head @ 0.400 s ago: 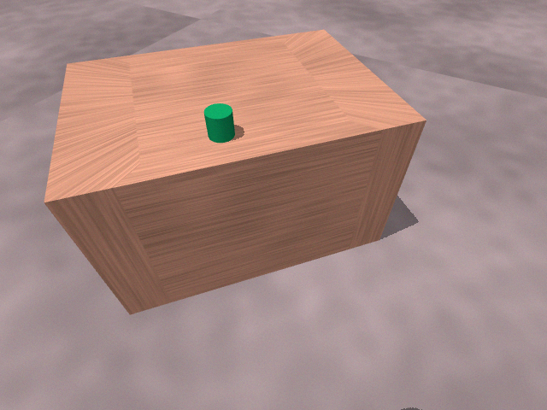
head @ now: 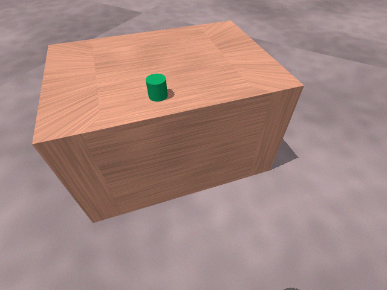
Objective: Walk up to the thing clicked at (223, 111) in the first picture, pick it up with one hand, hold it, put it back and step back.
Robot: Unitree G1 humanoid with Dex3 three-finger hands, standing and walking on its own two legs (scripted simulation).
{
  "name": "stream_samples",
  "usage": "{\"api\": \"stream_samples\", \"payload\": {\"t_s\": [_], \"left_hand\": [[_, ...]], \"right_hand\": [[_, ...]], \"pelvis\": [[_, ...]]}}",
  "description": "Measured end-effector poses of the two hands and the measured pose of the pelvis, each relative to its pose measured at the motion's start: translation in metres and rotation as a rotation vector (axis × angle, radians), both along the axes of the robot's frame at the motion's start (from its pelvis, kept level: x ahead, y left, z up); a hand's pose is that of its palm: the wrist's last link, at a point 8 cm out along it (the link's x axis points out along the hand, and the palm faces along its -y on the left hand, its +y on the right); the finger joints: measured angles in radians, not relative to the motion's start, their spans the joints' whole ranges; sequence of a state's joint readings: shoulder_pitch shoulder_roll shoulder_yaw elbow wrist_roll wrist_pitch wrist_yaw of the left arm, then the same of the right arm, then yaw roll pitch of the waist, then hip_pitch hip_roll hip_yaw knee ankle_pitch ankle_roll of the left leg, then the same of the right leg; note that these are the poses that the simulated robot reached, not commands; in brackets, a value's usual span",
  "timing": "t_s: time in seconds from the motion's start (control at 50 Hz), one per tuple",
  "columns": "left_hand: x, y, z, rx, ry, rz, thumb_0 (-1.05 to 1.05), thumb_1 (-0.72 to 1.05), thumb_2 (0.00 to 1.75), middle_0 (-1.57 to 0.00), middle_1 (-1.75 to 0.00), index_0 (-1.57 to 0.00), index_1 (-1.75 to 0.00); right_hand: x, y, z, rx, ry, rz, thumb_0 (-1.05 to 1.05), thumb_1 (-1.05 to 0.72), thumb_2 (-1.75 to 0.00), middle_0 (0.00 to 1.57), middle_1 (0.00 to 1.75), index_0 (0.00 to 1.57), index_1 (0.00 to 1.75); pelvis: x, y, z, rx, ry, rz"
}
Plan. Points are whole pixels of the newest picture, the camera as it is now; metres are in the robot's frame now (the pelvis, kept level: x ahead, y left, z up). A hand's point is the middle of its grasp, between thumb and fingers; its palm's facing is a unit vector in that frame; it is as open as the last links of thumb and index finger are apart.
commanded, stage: stand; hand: right
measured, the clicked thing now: (157, 87) +0.89 +0.18 -0.09
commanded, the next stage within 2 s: walk up in 0.72 s
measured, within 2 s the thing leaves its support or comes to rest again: neither
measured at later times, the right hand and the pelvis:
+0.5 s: hand out of the picture +0.08 -0.25 -0.16, palm faces -0.03 +0.94 -0.34, open 7.4 cm; pelvis +0.00 +0.00 +0.00, yaw +0 degrees
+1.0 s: hand out of the picture +0.13 -0.22 -0.15, palm faces -0.17 +0.91 -0.37, open 7.4 cm; pelvis +0.04 +0.06 -0.02, yaw +8 degrees
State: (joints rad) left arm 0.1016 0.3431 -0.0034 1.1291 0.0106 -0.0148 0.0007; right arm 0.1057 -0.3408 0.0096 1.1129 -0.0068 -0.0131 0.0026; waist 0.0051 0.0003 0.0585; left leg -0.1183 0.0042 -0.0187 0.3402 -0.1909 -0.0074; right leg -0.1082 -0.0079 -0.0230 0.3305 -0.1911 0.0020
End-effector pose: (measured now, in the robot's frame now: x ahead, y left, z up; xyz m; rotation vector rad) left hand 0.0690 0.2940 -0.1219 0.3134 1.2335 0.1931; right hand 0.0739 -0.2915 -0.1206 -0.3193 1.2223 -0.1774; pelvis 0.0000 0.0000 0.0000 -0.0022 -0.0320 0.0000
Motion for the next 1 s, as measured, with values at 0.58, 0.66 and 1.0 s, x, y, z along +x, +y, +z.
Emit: {"api": "stream_samples", "payload": {"t_s": [0.58,0.66,1.0], "left_hand": [[0.001,0.001,0.000,0.001,0.000,-0.006,0.00,0.90,0.89,-0.20,-0.30,-0.20,-0.30],[0.000,0.001,0.000,0.001,0.002,-0.006,0.00,0.90,0.89,-0.20,-0.30,-0.20,-0.30],[-0.034,0.109,0.008,0.120,-0.053,0.145,0.00,0.90,0.89,-0.20,-0.30,-0.21,-0.30]], "right_hand": [[-0.003,-0.001,0.001,-0.005,0.003,-0.011,0.01,-0.90,-0.90,0.21,0.30,0.20,0.30],[-0.004,-0.001,0.001,-0.005,0.006,-0.013,0.01,-0.90,-0.90,0.20,0.30,0.20,0.30],[0.062,0.024,0.010,-0.040,0.026,0.136,0.01,-0.91,-0.90,0.20,0.30,0.20,0.30]], "pelvis": [[0.002,0.001,0.001,-0.001,-0.003,-0.005],[0.002,0.001,0.001,0.000,-0.004,-0.005],[0.038,0.059,-0.016,-0.035,-0.015,0.145]]}}
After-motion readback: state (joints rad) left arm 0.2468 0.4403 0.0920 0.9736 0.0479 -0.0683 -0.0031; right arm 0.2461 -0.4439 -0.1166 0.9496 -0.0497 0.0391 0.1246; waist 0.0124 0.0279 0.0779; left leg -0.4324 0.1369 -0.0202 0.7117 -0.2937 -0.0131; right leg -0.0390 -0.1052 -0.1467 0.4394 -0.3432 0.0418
